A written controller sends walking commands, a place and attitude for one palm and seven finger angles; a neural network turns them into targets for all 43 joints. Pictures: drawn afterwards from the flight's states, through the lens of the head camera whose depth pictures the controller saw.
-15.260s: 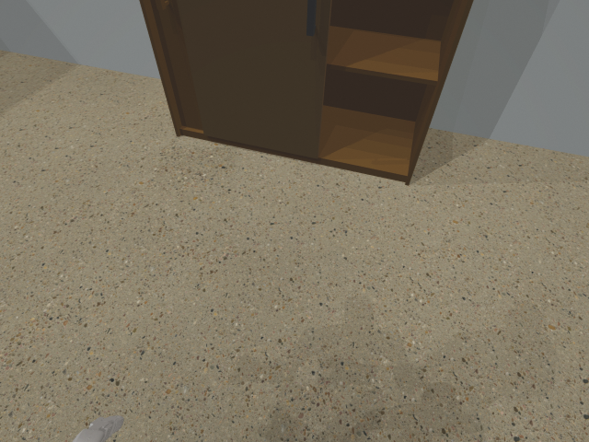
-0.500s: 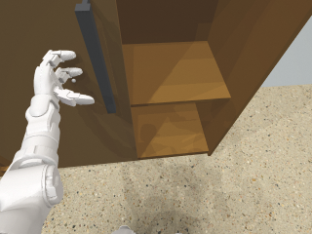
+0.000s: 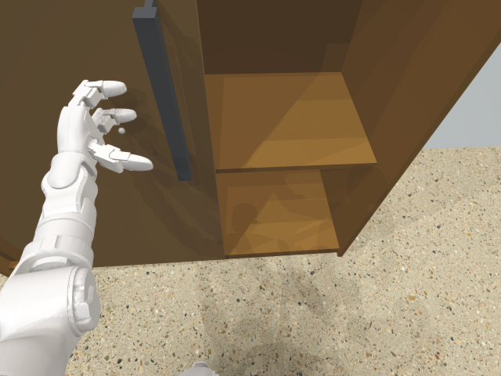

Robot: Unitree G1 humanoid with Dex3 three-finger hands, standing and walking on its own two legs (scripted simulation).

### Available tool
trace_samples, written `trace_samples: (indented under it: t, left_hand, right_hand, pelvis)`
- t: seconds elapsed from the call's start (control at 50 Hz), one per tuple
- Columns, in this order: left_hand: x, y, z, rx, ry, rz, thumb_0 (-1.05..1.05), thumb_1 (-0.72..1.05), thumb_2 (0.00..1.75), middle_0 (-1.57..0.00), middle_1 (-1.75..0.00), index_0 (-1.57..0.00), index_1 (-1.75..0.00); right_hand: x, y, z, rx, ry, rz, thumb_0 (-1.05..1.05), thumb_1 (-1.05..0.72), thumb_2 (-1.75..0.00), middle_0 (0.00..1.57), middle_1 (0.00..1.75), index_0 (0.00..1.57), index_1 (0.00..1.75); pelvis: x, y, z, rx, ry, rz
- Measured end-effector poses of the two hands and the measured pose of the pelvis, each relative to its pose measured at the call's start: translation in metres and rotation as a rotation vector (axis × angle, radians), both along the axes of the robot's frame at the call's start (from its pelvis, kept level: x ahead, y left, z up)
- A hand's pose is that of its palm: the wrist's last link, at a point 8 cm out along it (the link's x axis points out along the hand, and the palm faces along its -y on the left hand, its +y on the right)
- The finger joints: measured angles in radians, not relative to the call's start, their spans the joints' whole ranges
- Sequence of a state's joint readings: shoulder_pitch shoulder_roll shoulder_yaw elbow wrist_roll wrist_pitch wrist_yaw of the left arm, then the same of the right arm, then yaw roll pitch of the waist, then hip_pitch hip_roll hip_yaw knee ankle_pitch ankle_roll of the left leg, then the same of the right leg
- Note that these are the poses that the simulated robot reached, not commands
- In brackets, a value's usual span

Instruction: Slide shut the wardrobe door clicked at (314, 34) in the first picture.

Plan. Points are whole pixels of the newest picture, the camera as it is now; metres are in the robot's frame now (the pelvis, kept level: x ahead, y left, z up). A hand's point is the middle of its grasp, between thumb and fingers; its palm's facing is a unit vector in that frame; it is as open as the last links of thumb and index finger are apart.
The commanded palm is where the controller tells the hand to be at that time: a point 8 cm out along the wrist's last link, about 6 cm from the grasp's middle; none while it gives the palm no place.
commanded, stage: move the hooked fingers beside the handle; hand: left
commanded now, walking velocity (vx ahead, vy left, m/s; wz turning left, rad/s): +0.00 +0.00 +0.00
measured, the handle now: (171, 106) +0.53 +0.12 +0.11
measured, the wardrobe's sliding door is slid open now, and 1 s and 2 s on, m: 0.47 0.47 0.47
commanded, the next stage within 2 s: feel for the door with the fingertips in 0.52 s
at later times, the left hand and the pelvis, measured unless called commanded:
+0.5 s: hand (128, 129) +0.48 +0.18 +0.11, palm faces +0.06 -1.00 -0.01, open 14.0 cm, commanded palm +0.45 +0.23 +0.11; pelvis +0.01 +0.01 +0.00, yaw -1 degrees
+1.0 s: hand (153, 131) +0.48 +0.15 +0.11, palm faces +0.03 -1.00 +0.01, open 14.0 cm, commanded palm +0.45 +0.20 +0.11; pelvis +0.00 +0.01 +0.00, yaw -1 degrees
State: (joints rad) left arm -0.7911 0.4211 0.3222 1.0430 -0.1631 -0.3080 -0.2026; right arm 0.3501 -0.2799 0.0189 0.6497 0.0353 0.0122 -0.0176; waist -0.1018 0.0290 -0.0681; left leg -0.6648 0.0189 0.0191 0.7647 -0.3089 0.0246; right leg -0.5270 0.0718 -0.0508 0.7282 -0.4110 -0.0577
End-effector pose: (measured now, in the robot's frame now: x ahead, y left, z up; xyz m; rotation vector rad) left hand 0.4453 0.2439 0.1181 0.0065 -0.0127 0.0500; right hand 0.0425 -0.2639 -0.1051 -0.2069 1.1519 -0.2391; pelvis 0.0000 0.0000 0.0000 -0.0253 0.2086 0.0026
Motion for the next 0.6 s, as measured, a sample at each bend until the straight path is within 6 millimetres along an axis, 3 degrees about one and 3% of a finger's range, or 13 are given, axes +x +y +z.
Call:
trace_samples:
  t: [0.18, 0.36, 0.46, 0.6]
  left_hand:
    - [0.012, -0.018, -0.017, -0.024, 0.056, -0.011, -0.01, -0.5, 0.3, -0.3, -1.2, -0.3, -1.2]
    - [0.015, -0.012, -0.008, 0.002, 0.021, 0.008, -0.02, -0.5, 0.3, -0.31, -1.21, -0.3, -1.2]
    - [0.01, -0.006, -0.006, -0.005, 0.024, 0.016, -0.01, -0.5, 0.3, -0.31, -1.21, -0.3, -1.2]
    - [0.004, -0.012, -0.01, -0.013, 0.028, -0.003, -0.01, -0.5, 0.3, -0.3, -1.2, -0.3, -1.2]
  right_hand:
    - [-0.011, 0.003, -0.002, -0.003, 0.026, -0.022, 0.01, -0.91, -0.9, 0.2, 0.3, 0.2, 0.3]
    - [-0.025, 0.014, -0.005, 0.032, 0.056, -0.06, 0.01, -0.91, -0.9, 0.2, 0.3, 0.2, 0.3]
    - [-0.022, 0.017, -0.004, 0.038, 0.054, -0.056, 0.01, -0.91, -0.9, 0.2, 0.3, 0.2, 0.3]
    - [-0.009, 0.014, -0.003, 0.027, 0.027, -0.027, 0.01, -0.91, -0.9, 0.2, 0.3, 0.2, 0.3]
  pelvis:
    - [0.001, 0.005, -0.002, 0.001, 0.016, -0.008]
    - [0.008, 0.007, -0.001, 0.005, 0.01, -0.028]
    - [0.009, 0.007, 0.001, 0.002, 0.003, -0.024]
    - [0.006, 0.008, 0.0, -0.001, 0.0, -0.011]
